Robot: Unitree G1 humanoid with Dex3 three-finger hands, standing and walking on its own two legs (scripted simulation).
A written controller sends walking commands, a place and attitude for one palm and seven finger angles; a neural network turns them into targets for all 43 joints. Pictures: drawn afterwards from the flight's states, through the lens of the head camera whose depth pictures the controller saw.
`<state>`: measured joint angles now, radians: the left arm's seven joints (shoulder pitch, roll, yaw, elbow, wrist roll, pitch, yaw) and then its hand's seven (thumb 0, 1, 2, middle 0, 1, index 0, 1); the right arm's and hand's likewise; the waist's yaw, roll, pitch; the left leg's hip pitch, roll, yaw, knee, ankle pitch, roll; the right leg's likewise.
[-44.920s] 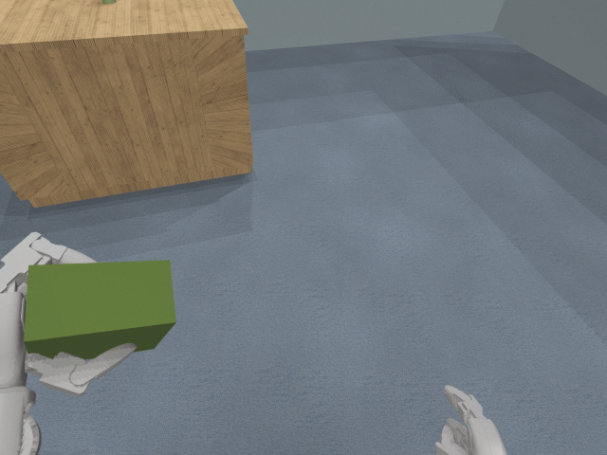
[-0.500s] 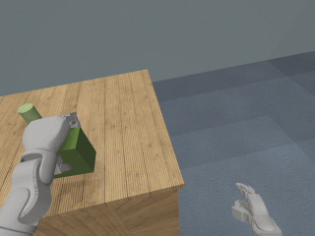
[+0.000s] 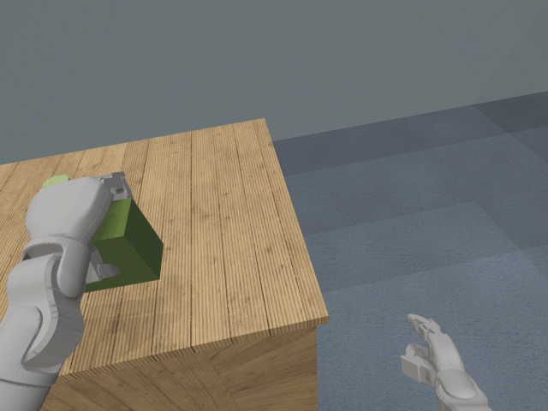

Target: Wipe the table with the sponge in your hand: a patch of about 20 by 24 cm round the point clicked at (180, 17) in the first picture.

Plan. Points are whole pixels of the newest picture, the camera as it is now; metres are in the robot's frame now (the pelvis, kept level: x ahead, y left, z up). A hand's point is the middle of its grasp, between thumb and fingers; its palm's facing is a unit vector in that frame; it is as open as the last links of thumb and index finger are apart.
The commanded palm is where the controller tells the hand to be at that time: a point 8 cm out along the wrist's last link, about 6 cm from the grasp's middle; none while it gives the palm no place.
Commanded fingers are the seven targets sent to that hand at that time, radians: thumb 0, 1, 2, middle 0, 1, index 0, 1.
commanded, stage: lift the sponge slowly off the table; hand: left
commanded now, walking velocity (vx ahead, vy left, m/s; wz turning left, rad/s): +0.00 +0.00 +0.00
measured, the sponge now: (112, 254) +0.27 +0.29 +0.12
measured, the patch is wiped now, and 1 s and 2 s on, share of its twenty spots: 1.00 1.00 1.00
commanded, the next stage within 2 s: bring the sponge back beside the body in 0.14 s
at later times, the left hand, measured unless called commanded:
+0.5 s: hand (111, 237) +0.27 +0.27 +0.16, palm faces +0.09 -0.07 -0.99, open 10.4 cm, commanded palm +0.22 +0.27 +0.24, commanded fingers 0.00 0.10 1.30 -1.20 -1.60 -1.20 -1.60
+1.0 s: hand (100, 269) +0.23 +0.27 +0.14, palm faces +0.06 -0.08 -1.00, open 10.4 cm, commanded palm +0.19 +0.28 +0.22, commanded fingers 0.00 0.10 1.30 -1.20 -1.60 -1.20 -1.60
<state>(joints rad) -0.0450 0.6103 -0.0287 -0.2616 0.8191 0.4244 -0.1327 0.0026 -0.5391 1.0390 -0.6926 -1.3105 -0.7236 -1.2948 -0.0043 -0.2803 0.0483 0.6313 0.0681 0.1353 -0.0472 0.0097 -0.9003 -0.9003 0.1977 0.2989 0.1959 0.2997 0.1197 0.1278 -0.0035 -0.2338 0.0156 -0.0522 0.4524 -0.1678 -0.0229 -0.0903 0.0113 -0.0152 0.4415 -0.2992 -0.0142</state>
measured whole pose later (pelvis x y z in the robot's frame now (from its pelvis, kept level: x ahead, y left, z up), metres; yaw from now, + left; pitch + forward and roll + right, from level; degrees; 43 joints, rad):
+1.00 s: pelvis +0.01 +0.00 +0.00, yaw +0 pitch -3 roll +0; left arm 0.19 0.62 0.01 -0.39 0.80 0.37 -0.12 0.00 -0.54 1.04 -0.69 -1.31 -0.72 -1.30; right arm 0.02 -0.27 0.05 0.60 0.06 0.13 -0.05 0.01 -0.90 -0.90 0.20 0.30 0.20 0.30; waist 0.12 0.12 0.00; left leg -0.24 0.03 -0.05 0.49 -0.20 -0.03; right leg -0.09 0.02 -0.01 0.46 -0.32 -0.02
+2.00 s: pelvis -0.01 +0.01 +0.00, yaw +0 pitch -4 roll -2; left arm 0.34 0.55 0.14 -0.41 0.45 0.24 -0.02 0.00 -0.54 1.04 -0.69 -1.31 -0.72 -1.30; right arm 0.06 -0.27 0.04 0.56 0.05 0.10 -0.06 0.01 -0.90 -0.90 0.20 0.30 0.20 0.30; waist 0.13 0.13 0.01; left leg -0.27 0.03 -0.06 0.53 -0.21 0.00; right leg -0.10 0.03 -0.01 0.46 -0.29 -0.01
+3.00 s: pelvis -0.09 +0.04 -0.02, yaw +1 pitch +3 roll -2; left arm 0.48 0.39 0.31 -0.63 -0.06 -0.16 0.11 0.00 -0.56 1.05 -0.70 -1.33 -0.73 -1.31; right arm 0.19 -0.21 0.03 0.59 0.01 -0.05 -0.07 0.01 -0.90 -0.90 0.20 0.30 0.20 0.30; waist 0.01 -0.04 -0.04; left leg -0.43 0.00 -0.03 0.67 -0.29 0.01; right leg -0.41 0.01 0.03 0.64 -0.28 0.04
